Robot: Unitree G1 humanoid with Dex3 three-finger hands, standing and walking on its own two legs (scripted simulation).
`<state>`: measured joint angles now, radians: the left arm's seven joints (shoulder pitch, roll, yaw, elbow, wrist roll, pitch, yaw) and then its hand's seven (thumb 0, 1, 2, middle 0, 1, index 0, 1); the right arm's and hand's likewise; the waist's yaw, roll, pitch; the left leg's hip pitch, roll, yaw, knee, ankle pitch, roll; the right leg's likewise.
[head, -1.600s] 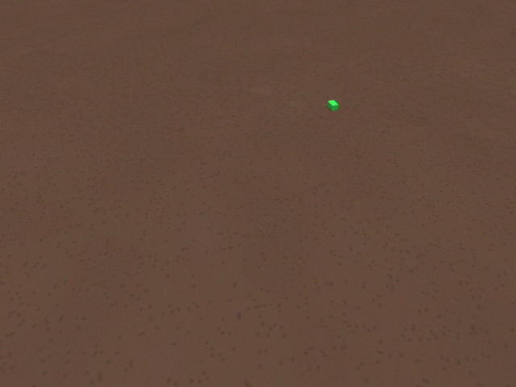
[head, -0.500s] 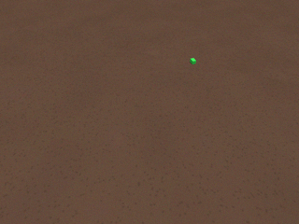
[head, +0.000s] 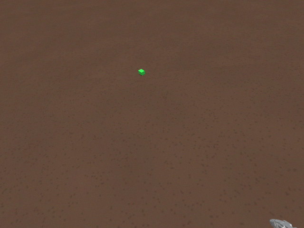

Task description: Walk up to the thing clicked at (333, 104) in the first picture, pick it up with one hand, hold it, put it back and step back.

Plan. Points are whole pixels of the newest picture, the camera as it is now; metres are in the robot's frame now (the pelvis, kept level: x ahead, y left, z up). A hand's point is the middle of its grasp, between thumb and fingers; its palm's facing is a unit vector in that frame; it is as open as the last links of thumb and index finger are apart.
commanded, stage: walk up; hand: left
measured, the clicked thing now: (141, 72) +2.01 +0.29 -0.73
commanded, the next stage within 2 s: none
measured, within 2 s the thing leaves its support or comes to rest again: neither
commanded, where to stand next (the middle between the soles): +1.56 +0.41 m, yaw -48 degrees
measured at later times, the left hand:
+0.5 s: hand (80, 145) +0.49 +0.35 -0.11, palm faces -0.35 -0.84 -0.41, open 7.4 cm
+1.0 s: hand (100, 100) +0.75 +0.31 -0.09, palm faces -0.38 -0.79 -0.48, open 7.4 cm
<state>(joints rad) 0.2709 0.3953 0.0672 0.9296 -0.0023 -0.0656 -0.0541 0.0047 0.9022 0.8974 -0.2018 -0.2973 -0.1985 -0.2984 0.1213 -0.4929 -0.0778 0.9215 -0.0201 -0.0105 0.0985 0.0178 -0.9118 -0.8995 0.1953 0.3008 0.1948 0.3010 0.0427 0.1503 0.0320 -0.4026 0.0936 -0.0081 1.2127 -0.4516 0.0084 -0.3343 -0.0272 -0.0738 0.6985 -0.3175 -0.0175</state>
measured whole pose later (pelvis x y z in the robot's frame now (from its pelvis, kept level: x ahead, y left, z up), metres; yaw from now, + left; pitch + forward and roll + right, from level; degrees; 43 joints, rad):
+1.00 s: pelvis +0.56 +0.09 +0.02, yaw -28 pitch -3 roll -1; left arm 0.30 0.35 0.04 0.91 -0.01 -0.09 0.03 0.01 0.90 0.90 -0.21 -0.30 -0.21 -0.30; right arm 0.23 -0.40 -0.08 0.77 -0.04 0.02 0.09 0.01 -0.91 -0.90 0.20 0.30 0.20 0.30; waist -0.01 0.13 0.06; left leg -0.55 0.14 -0.11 1.10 -0.27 -0.03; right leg -0.21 0.02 -0.03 0.53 -0.27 -0.03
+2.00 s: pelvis +0.99 +0.19 +0.00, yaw -39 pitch -2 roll -1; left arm 0.37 0.43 0.07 0.88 0.03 -0.09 0.07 0.01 0.89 0.90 -0.21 -0.30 -0.21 -0.30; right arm 0.26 -0.50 -0.13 0.80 -0.07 0.11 0.11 0.01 -0.91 -0.90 0.20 0.30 0.20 0.30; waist 0.00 0.17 0.06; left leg -0.55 0.16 -0.08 1.01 -0.31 -0.04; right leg -0.33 -0.07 -0.01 0.64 -0.29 0.01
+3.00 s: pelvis +1.33 +0.38 -0.02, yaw -44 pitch -2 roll -2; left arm 0.29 0.50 0.08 0.96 0.02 -0.03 0.12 0.01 0.90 0.90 -0.21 -0.30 -0.20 -0.30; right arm 0.31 -0.45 -0.11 0.79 -0.07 0.08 0.08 0.01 -0.91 -0.90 0.20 0.30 0.20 0.30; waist -0.05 0.05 0.08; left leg -0.40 0.06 0.02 0.90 -0.46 0.00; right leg -0.59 -0.05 0.06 1.20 -0.52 -0.04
